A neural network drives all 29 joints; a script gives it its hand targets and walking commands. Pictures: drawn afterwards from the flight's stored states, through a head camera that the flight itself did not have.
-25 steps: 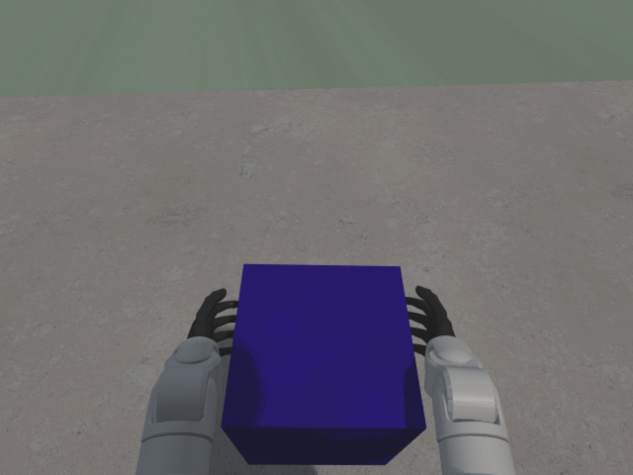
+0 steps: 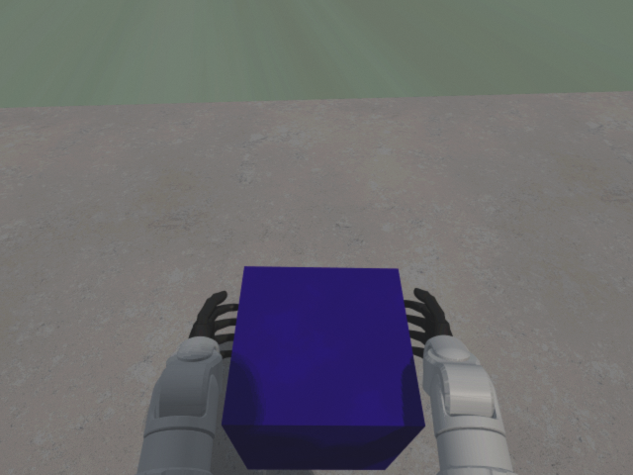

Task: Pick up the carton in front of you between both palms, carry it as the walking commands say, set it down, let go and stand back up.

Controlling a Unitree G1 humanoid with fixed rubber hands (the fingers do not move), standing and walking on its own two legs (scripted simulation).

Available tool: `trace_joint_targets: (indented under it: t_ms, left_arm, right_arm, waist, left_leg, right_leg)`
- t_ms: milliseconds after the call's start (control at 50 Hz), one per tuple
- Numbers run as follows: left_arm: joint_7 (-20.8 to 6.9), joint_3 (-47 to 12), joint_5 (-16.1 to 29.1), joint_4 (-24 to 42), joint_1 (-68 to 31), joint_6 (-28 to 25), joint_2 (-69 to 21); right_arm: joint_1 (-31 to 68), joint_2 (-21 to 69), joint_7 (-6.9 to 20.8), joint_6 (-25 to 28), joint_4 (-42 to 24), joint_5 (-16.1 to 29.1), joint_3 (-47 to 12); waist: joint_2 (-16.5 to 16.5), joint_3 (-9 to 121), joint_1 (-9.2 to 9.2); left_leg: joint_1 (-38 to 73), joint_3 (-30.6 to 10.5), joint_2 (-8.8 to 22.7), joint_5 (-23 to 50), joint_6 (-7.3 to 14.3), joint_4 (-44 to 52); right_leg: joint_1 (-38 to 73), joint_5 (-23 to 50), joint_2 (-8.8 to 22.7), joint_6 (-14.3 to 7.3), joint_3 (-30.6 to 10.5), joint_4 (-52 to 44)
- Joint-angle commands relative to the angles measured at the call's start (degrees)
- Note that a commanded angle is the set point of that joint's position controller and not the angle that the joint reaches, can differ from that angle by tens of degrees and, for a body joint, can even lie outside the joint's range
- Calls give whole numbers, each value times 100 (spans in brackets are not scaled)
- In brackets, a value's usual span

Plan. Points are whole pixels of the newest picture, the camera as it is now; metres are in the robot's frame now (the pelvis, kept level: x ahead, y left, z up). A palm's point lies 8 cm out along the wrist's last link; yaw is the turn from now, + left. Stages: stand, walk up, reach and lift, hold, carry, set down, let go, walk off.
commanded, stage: carry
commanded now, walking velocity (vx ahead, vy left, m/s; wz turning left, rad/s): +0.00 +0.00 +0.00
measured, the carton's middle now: (318, 374) +0.29 +0.00 -0.04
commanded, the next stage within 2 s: hold in 1.02 s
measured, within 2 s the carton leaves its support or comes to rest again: neither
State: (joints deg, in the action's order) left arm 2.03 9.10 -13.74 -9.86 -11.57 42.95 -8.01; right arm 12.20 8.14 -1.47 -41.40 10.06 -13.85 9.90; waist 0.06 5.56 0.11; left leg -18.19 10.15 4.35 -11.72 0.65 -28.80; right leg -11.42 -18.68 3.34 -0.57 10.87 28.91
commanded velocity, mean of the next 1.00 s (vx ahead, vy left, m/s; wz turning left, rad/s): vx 0.00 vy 0.00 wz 0.00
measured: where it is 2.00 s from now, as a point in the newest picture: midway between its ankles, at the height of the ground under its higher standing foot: outside the picture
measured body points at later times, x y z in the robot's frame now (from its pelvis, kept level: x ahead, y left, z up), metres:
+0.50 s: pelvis -0.02 -0.01 +0.00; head -0.04 -0.01 +0.45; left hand +0.28 +0.14 +0.03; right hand +0.29 -0.16 +0.03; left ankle +0.04 +0.11 -0.74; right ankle -0.04 -0.10 -0.74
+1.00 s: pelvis -0.02 -0.02 +0.00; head -0.04 -0.02 +0.45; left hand +0.28 +0.13 +0.03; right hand +0.28 -0.17 +0.03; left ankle +0.04 +0.11 -0.74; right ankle -0.04 -0.10 -0.74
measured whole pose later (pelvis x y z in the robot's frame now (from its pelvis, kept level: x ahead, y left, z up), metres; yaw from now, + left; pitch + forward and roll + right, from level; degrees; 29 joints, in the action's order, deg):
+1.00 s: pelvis -0.02 -0.02 +0.00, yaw +0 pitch +1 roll +0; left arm 1.9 9.2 -13.8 -9.6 -11.7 42.9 -8.0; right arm 12.3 8.1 -1.5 -41.6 9.6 -14.0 9.8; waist 0.0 5.3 0.1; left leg -20.0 9.6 5.8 -9.6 -0.8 -28.7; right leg -14.1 -18.2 2.2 -2.4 11.2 30.6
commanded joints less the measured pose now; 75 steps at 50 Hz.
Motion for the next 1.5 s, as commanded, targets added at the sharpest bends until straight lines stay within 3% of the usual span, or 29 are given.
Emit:
trace_joint_targets:
  t_ms: [0,1000,1020,1040,1060,1080,1140,1160,1260,1480]
  left_arm:
    - [-1384,-3179,1524,546,-2773,-305,-5131]
    - [-1396,-3166,1525,538,-2725,-298,-5145]
    - [-1431,-3021,1441,791,-2174,-277,-5216]
    - [-1459,-3009,1430,985,-2393,-354,-4974]
    - [-1449,-3094,1401,916,-2425,-375,-5068]
    - [-1474,-3123,1443,944,-2460,-389,-5024]
    - [-1520,-3202,1482,847,-2680,-444,-4966]
    - [-1541,-3110,1441,738,-2717,-460,-4939]
    - [-1514,-2719,1178,180,-2703,-442,-5160]
    - [-1704,-2647,1188,-329,-3353,-370,-5511]
  right_arm:
    - [2334,5255,1336,126,-199,1409,-3136]
    - [2329,5252,1334,115,-242,1420,-3181]
    - [1904,5389,1381,170,-115,1362,-3020]
    - [1806,5284,1324,286,-124,1204,-2902]
    - [1891,5269,1296,321,-182,1176,-2880]
    - [1764,5185,1247,336,-119,1100,-2768]
    - [2027,5260,1236,372,-86,1100,-2773]
    - [2111,5286,1260,356,-35,1081,-2801]
    - [2753,5381,1541,277,139,1328,-3001]
    - [3005,5567,1737,266,808,1140,-2492]
  waist:
    - [-16,1203,-4]
    - [18,1301,3]
    - [575,578,-27]
    - [503,843,-141]
    - [318,970,-105]
    - [258,1004,-188]
    - [201,872,-165]
    - [274,737,-86]
    - [219,426,211]
    - [-97,377,-29]
  left_leg:
    - [752,-594,552,1080,31,313]
    - [647,-518,555,1018,-86,214]
    - [2101,-1230,-1106,1630,141,364]
    - [1779,-1423,-973,1838,116,442]
    - [1754,-1411,-1005,1907,97,517]
    - [1488,-1423,-1012,1895,40,602]
    - [1434,-1360,-1068,1288,-16,748]
    - [1286,-1367,-1037,989,-12,801]
    - [1353,-1363,-1041,431,71,875]
    - [1939,-1383,-865,135,-36,1057]
  right_leg:
    - [-28,940,635,-49,-586,-563]
    - [-156,1279,631,-122,-642,-472]
    - [-99,2882,-465,-125,-1823,-933]
    - [503,3248,-476,-136,-1948,-859]
    - [834,3615,-504,-57,-1879,-770]
    - [1378,3646,-528,-37,-1862,-792]
    - [1524,2724,-551,20,-1758,-990]
    - [1555,2238,-565,30,-1714,-1043]
    - [1048,1384,-595,131,-1623,-1085]
    - [338,673,-761,-47,-1503,-1152]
